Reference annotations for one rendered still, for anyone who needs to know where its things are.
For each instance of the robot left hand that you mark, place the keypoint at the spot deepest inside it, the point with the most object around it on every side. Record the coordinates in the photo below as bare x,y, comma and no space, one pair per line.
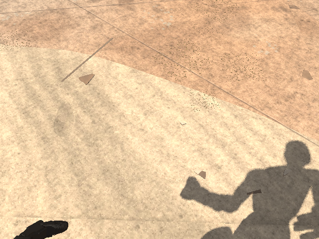
42,230

